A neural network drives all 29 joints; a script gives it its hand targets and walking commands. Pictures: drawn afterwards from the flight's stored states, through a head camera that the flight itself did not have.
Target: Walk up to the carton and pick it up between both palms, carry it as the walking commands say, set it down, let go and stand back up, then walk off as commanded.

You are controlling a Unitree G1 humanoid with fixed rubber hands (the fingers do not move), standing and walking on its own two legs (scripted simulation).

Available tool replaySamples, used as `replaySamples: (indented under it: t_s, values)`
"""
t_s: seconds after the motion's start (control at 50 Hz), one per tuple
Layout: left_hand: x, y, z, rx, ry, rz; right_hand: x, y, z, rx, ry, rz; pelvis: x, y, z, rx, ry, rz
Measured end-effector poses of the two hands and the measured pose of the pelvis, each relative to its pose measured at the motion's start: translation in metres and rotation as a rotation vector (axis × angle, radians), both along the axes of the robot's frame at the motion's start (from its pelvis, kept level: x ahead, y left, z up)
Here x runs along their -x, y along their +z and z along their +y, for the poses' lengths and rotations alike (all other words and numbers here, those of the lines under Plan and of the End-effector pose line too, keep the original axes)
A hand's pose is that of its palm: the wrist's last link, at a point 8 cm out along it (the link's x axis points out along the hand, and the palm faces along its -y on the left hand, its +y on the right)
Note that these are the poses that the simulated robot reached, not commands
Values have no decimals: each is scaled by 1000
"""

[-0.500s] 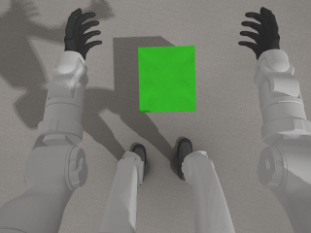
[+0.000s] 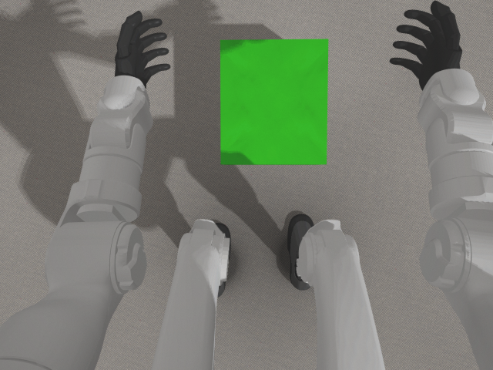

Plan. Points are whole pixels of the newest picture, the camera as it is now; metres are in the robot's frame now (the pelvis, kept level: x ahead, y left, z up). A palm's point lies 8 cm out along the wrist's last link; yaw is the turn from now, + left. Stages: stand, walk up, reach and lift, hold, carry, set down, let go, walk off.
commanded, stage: reach and lift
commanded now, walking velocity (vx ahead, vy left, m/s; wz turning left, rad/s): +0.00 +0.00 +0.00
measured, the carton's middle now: (271, 108) +0.52 -0.03 -0.46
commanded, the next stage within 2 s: none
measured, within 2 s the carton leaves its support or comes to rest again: neither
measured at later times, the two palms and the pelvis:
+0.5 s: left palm (168, 95) +0.51 +0.18 -0.28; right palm (386, 98) +0.51 -0.23 -0.28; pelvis -0.03 -0.01 -0.12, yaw +1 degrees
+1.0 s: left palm (183, 112) +0.50 +0.17 -0.38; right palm (358, 116) +0.49 -0.21 -0.38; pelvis -0.03 +0.00 -0.18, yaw +1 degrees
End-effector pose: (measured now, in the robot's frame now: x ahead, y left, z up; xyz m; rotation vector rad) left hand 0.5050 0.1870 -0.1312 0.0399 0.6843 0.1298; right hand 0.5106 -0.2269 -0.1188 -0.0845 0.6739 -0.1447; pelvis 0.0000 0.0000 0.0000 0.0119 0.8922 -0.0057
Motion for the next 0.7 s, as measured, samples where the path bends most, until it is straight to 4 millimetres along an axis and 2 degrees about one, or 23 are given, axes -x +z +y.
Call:
replaySamples:
  t_s: [0.12, 0.2, 0.26, 0.32, 0.36, 0.48, 0.58, 0.7]
  values:
    - [-4, -38, 3, -34, -13, -54, -1, -52, 9, -28, 6, -27, 17, -35, -1, -2, 6, -86]
    - [-3, -80, -6, -10, -27, -13, 4, -94, 0, 9, -17, -3, 30, -51, -1, -6, 12, -204]
    - [-3, -111, -16, 11, -18, -28, 5, -116, -6, 11, -27, -49, 38, -60, -2, -5, 4, -317]
    - [0, -139, -22, 18, 1, 7, 11, -140, -5, -9, -26, -9, 37, -81, -4, -10, -8, -298]
    - [-1, -145, -22, 13, 9, 12, 11, -144, -3, -13, -21, -3, 35, -93, -5, -15, -13, -313]
    - [-9, -143, -12, -8, 29, -1, 3, -151, -4, -4, -30, 4, 34, -116, -7, -26, -14, -354]
    - [-1, -164, -10, 1, 18, 47, 7, -179, 4, -20, -34, 46, 33, -132, -7, -27, -1, -308]
    - [4, -203, -16, 14, 13, 52, 15, -218, 19, -31, -25, 65, 39, -148, -6, -17, 7, -343]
